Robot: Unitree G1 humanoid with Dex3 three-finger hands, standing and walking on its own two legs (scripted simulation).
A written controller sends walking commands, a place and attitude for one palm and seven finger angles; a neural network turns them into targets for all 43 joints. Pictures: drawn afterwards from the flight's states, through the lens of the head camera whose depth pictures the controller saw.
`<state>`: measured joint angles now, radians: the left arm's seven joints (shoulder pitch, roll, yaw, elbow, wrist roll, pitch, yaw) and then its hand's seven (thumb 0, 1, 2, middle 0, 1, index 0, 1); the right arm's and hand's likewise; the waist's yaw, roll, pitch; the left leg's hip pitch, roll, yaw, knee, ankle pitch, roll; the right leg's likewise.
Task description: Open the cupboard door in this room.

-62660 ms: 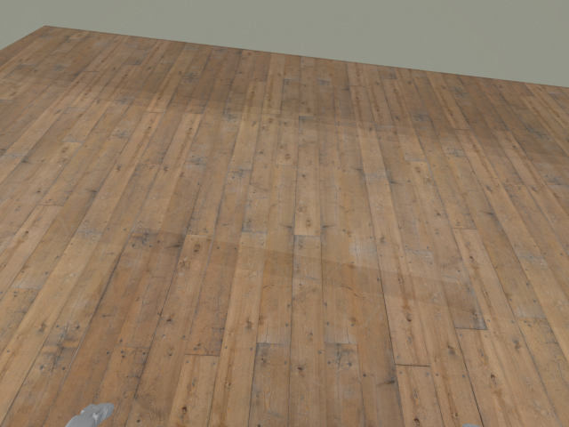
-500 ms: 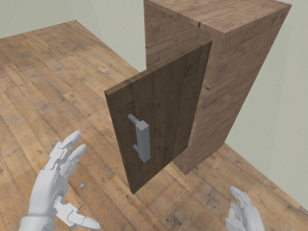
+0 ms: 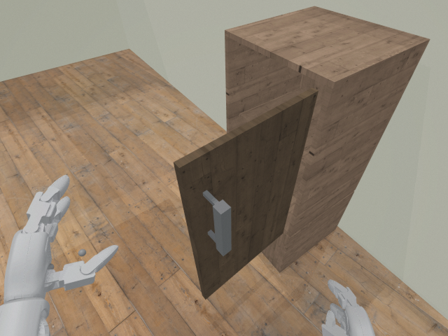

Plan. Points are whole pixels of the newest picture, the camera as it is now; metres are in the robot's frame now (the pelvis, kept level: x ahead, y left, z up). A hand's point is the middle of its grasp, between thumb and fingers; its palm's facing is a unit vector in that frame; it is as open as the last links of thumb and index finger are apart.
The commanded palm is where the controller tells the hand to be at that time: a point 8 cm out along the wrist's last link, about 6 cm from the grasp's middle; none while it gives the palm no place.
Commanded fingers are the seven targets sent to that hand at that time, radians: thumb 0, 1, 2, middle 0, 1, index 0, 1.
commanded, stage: draw the hand back to the body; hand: left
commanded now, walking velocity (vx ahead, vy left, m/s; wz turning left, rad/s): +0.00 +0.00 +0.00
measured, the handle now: (216, 223) +0.34 +0.06 +0.00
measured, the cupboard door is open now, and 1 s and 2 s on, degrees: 95 95 95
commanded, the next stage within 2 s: step back with the hand held close in 0.62 s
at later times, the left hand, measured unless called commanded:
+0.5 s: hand (65, 241) +0.19 +0.24 +0.16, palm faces +0.45 -0.81 -0.39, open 7.6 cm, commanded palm +0.14 +0.28 +0.18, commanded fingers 0.00 0.90 0.90 -0.20 -0.30 -0.20 -0.30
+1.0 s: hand (61, 251) +0.18 +0.24 +0.15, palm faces +0.36 -0.79 -0.49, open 7.5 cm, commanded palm +0.12 +0.29 +0.18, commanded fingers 0.00 0.90 0.90 -0.20 -0.30 -0.20 -0.30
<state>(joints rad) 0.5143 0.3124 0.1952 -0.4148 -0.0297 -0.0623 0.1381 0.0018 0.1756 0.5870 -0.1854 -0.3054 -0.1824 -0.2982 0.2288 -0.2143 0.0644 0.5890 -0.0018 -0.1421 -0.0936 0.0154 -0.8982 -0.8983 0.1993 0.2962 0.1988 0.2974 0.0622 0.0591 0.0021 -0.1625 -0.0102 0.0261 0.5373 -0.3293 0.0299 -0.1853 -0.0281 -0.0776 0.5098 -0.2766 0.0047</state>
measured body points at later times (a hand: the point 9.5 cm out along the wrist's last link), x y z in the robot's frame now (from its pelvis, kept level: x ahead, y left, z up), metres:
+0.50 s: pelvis +0.00 -0.02 +0.01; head -0.02 -0.04 +0.46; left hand +0.16 +0.28 +0.18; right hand +0.19 -0.24 -0.08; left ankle -0.02 +0.10 -0.73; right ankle +0.00 -0.12 -0.73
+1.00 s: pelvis -0.03 -0.01 +0.01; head +0.00 -0.03 +0.46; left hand +0.15 +0.28 +0.18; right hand +0.15 -0.26 -0.08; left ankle -0.02 +0.10 -0.73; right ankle +0.00 -0.12 -0.73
